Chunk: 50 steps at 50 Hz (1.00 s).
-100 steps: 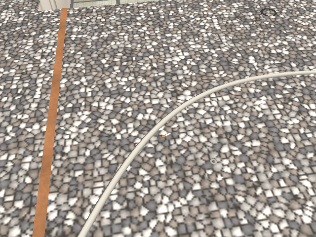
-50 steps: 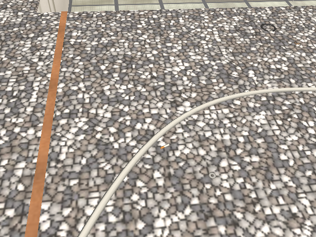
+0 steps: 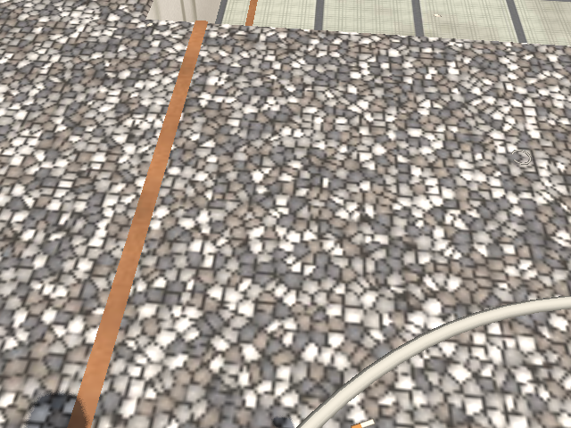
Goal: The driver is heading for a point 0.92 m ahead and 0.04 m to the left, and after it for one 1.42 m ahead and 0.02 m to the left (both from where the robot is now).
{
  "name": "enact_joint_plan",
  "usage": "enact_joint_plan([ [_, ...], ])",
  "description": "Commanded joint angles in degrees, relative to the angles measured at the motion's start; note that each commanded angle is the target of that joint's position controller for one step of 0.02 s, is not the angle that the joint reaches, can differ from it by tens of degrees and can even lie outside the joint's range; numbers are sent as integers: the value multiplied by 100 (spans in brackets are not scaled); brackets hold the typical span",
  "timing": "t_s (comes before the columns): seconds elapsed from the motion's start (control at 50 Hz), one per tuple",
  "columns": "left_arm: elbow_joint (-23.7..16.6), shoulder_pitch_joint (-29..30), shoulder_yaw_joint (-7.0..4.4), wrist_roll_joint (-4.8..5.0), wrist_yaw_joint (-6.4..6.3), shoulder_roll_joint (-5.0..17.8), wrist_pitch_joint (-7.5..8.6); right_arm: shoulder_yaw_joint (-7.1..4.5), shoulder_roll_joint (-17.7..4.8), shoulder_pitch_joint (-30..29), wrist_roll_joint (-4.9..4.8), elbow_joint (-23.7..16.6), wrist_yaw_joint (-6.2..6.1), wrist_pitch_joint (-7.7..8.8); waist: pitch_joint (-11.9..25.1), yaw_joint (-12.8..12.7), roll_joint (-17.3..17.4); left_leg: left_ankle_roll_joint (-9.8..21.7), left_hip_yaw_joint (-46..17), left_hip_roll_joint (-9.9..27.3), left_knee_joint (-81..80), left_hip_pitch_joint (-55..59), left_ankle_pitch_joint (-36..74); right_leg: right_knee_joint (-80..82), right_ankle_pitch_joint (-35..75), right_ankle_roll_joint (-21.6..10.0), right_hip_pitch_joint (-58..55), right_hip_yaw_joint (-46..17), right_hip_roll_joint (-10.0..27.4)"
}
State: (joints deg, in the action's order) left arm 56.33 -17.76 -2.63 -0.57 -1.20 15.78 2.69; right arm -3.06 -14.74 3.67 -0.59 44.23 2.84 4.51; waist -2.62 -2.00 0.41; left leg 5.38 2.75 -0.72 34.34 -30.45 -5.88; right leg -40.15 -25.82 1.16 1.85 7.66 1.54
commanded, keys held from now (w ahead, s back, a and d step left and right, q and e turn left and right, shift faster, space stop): q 0.18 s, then no key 0.44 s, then w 0.38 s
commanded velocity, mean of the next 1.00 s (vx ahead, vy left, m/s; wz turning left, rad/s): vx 0.18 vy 0.00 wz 0.22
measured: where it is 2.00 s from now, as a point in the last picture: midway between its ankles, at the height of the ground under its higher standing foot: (267, 316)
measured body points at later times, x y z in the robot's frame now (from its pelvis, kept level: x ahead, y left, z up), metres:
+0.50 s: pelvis +0.17 -0.02 +0.02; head +0.19 -0.02 +0.47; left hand +0.26 +0.27 -0.09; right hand +0.34 -0.26 -0.10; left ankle +0.12 +0.08 -0.71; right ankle +0.24 -0.13 -0.72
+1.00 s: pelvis +0.27 -0.02 +0.01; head +0.28 -0.03 +0.46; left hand +0.33 +0.27 -0.10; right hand +0.36 -0.28 -0.12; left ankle +0.14 +0.09 -0.68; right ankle +0.26 -0.12 -0.72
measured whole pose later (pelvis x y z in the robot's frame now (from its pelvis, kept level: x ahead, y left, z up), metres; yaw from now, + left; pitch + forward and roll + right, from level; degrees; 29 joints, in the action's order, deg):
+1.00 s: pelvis +0.27 -0.02 +0.01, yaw +12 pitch +1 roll +0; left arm 49.6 -12.1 -3.0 1.1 2.4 15.8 7.0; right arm -3.1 -15.0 22.3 -1.0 46.9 -0.7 3.0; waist 1.0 0.1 1.3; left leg 0.5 -5.4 -0.7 48.1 -13.5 -25.9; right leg -33.5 -21.1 -2.4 13.7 1.3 -2.1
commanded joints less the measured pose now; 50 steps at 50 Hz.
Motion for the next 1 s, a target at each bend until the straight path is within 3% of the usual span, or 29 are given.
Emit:
enact_joint_plan([
  [0.02, -613, -274, -37, 26, 119, 770, 407, -391, -1364, 1718, 67, -181, -89, -37, 2768, 715, 845, 1831, -4116, 2150, -1084, 5173, 2953, -4482, -879, -1, 3540, -1485, -368],
  [0.04, -838, 246, -71, 215, 135, 880, 468, -317, -1108, 1386, 79, -290, -116, -43, 2065, 669, 584, 1579, -3114, 1916, -1022, 4540, 3340, -4300, -547, -102, 3746, -1400, -115],
  [0.06, -862, 441, -68, 174, 80, 793, 451, -298, -1001, 1055, 24, -333, -119, -44, 1325, 474, -127, 1342, -2446, 1610, -1155, 3592, 3452, -3778, -195, -66, 3749, -1265, 126],
  [0.08, -873, 529, -129, 90, 12, 846, 376, -264, -859, 822, -4, -406, -154, -63, 1028, 324, -241, 1215, -2146, 1434, -1323, 2930, 3279, -3327, 8, -31, 3556, -1225, 289],
  [0.1, -929, 499, -150, 57, -11, 834, 273, -252, -858, 719, 68, -459, -170, -88, 875, 161, -127, 1192, -2035, 1300, -1482, 2341, 3325, -3134, 118, 4, 3164, -1235, 329],
  [0.18, -1070, 404, -123, -14, -97, 553, 50, -349, -1121, 709, 64, -536, -255, -133, 927, -33, 202, 1181, -1660, 1028, -1552, 1746, 3780, -1950, 641, 292, 2921, -1136, 122],
  [0.26, -1159, 800, -102, 9, -84, 503, -26, -308, -1044, 749, 1, -535, -393, -296, 1128, 136, 414, 863, -1466, 879, -1454, 1806, 3019, -881, 1665, 406, 2742, -1120, 72],
  [0.38, -1323, 1321, -135, 38, -4, 614, 6, -209, -943, 861, 96, -386, -413, -393, 825, 359, 647, 751, -1856, 1017, -1222, 1990, 2002, 214, 1531, 262, 2385, -1130, -9],
  [0.42, -1297, 1178, -150, 25, 34, 614, 79, -152, -848, 777, 51, -372, -417, -406, 771, 228, 665, 627, -2005, 983, -916, 2051, 1818, 936, 1644, 70, 1997, -1059, -58],
  [0.44, -1259, 1041, -148, -8, 50, 595, 127, -107, -761, 783, 28, -352, -423, -400, 740, 96, 579, 416, -1999, 819, -767, 1935, 1470, 1718, 2522, -78, 1479, -1078, -4],
  [0.46, -1264, 954, -190, -102, 26, 856, 160, -47, -607, 992, 116, -359, -426, -353, 902, 186, 208, 128, -1866, 508, -476, 1677, 835, 1792, 4027, -290, 778, -1591, 564],
  [0.48, -1326, 1001, -247, -145, -15, 1206, 121, -31, -528, 1547, 220, -305, -406, -297, 1132, 569, -688, -154, -1399, -81, 46, 1115, -968, 1459, 5633, -833, 32, -2242, 1336],
  [0.5, -1236, 960, -144, -135, -23, 764, 56, -22, -538, 1524, 184, -305, -430, -308, 1238, 470, -1183, -451, -1040, -222, 338, 932, -2015, 1571, 5439, -1522, 118, -2741, 1780],
  [0.52, -1234, 975, -61, -65, 4, 510, 32, -61, -735, 1267, 159, -342, -451, -355, 1160, 347, -1097, -587, -942, -68, 437, 973, -2122, 1733, 4918, -1644, 293, -2918, 1773],
  [0.56, -1227, 1153, -63, -23, 37, 612, -11, -101, -708, 1017, 108, -331, -490, -512, 1034, 328, -1018, -677, -848, 26, 249, 1108, -1781, 1767, 4304, -1355, 486, -2618, 1459],
  [0.6, -1226, 1429, -60, 11, 62, 644, -43, -66, -551, 1187, 122, -200, -458, -618, 910, 503, -912, -647, -802, 112, -598, 1879, -932, 1774, 3504, -935, 1054, -2094, 1059],
  [0.62, -1170, 1322, -62, 13, 89, 623, -47, -61, -556, 1130, 143, -173, -440, -644, 829, 431, -826, -600, -820, 106, -813, 2106, -488, 1780, 2789, -707, 1218, -1856, 798],
  [0.64, -1094, 1194, -28, -7, 119, 528, -42, -51, -557, 1180, 162, -138, -429, -672, 840, 366, -710, -519, -848, 170, -937, 2245, -571, 1819, 1518, -510, 1359, -1658, 571],
  [0.66, -1096, 1102, -30, -15, 140, 538, -47, -92, -714, 1176, 125, -51, -424, -686, 550, 165, -349, -351, -838, 115, -839, 1842, -1432, 1886, 303, -369, 1437, -1347, 225],
  [0.7, -1095, 1234, -82, 43, 101, 677, -45, -92, -633, 1176, 97, -66, -423, -593, 150, 233, -301, -134, -832, 61, -902, 1205, -2644, 1662, -698, -392, 1470, -1270, 107],
  [0.8, -1182, 1263, -54, 180, 104, 412, 239, -122, -676, 1538, 1, -26, -394, -127, -169, 281, 427, 280, -1627, 553, -1328, 1353, -2909, 842, -378, -657, 1970, -1073, -62],
  [0.84, -1277, 1434, -35, 182, 199, 304, 425, -210, -980, 1814, -29, 8, -365, -55, -236, 343, 1072, 672, -2793, 1273, -1740, 2211, -2266, 55, 432, -562, 2775, -634, -312],
  [0.86, -1303, 1485, -42, 180, 249, 358, 502, -228, -1025, 1846, -55, -3, -360, -43, -288, 346, 1087, 808, -3067, 1512, -1679, 2505, -1480, 46, 593, -621, 3038, -700, -227],
  [0.9, -1221, 1285, -48, 181, 336, 372, 553, -237, -1007, 1762, -63, -67, -351, -54, -85, 223, 930, 754, -2789, 1535, -1378, 2734, -269, 377, 653, -740, 2758, -696, -163],
  [0.92, -1062, 902, -72, 196, 360, 400, 533, -231, -990, 1538, -68, -161, -345, -83, 64, 24, 843, 590, -2434, 1355, -1224, 2396, -27, 773, 921, -804, 1991, -685, -195],
  [0.94, -844, 327, -172, 205, 368, 613, 510, -201, -924, 1117, -53, -341, -352, -86, 244, -300, 573, 303, -1799, 912, -688, 1865, 726, 1136, 1377, -891, 936, -882, -169],
  [0.96, -615, -436, -357, 189, 364, 1146, 491, -147, -722, 849, -32, -550, -370, -27, 549, -546, -407, -124, -868, 141, 1009, 899, 1315, 1572, 2026, -1181, -377, -2071, 451],
  [0.98, -469, -1124, -444, 154, 361, 1457, 437, -102, -541, 1024, -9, -614, -395, 76, 775, -681, -1567, -489, -559, -340, 2769, -927, -1426, 2156, 2687, -1761, -1813, -3884, 1547],
  [1.0, -498, -985, -313, 163, 341, 1051, 406, -142, -700, 1074, -95, -576, -383, 134, 451, -487, -1046, -456, -899, -153, 3478, -1698, -2613, 2221, 2990, -1911, -1762, -4193, 1931],
])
